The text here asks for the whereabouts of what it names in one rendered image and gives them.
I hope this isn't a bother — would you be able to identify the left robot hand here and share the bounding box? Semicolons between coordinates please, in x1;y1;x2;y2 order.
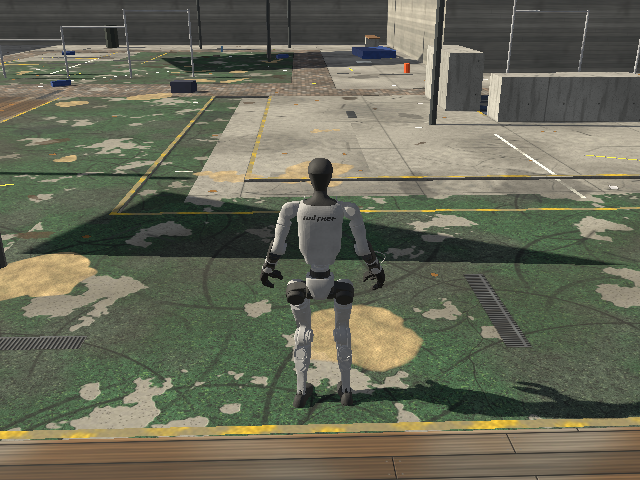
260;269;283;288

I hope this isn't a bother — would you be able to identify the left robot forearm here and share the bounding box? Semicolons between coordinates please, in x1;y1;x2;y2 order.
262;239;281;274

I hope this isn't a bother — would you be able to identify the robot left upper arm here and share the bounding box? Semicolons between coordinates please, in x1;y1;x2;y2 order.
270;201;300;255

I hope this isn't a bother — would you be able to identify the robot right upper arm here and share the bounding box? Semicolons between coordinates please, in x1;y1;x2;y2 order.
341;201;371;256

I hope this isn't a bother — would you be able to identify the robot left shin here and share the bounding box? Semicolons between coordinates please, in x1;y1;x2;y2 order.
294;328;311;395

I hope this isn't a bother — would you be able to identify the right robot hand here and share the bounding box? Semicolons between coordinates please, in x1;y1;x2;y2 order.
363;268;385;290

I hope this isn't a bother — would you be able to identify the left robot thigh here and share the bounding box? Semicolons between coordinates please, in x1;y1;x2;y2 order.
286;279;314;346

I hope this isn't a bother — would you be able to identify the right robot forearm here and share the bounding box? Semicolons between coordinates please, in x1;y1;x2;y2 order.
361;240;382;274

